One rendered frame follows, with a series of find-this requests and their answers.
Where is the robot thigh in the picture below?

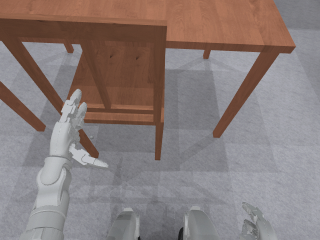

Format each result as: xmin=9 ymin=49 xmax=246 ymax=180
xmin=105 ymin=211 xmax=140 ymax=240
xmin=183 ymin=210 xmax=221 ymax=240

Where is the right robot hand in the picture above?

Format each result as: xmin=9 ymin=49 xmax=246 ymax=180
xmin=239 ymin=202 xmax=278 ymax=240

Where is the chair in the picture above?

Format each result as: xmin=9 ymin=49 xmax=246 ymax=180
xmin=0 ymin=12 xmax=167 ymax=161

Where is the right robot thigh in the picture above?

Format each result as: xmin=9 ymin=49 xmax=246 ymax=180
xmin=183 ymin=210 xmax=221 ymax=240

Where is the left robot thigh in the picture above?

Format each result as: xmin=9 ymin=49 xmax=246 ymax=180
xmin=105 ymin=211 xmax=140 ymax=240

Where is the table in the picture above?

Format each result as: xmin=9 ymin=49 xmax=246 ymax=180
xmin=0 ymin=0 xmax=296 ymax=138

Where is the left robot forearm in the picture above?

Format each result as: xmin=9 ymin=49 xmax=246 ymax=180
xmin=19 ymin=155 xmax=73 ymax=240

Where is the left robot hand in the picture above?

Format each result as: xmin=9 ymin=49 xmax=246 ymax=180
xmin=49 ymin=89 xmax=109 ymax=170

